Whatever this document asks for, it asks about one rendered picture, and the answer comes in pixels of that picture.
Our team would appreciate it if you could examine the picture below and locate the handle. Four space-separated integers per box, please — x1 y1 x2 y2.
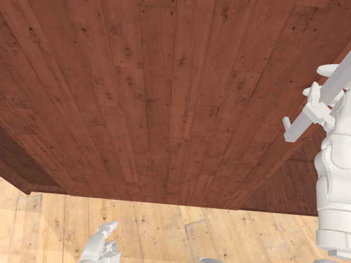
282 50 351 142

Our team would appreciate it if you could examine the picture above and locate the robot right hand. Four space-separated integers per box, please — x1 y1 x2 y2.
302 64 351 137

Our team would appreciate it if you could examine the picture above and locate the robot left hand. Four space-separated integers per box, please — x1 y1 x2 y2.
80 220 121 263

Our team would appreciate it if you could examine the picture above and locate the wardrobe door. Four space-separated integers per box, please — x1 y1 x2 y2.
0 125 61 187
0 0 351 210

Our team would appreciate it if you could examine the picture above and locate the robot right forearm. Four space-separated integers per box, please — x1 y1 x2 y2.
314 134 351 261

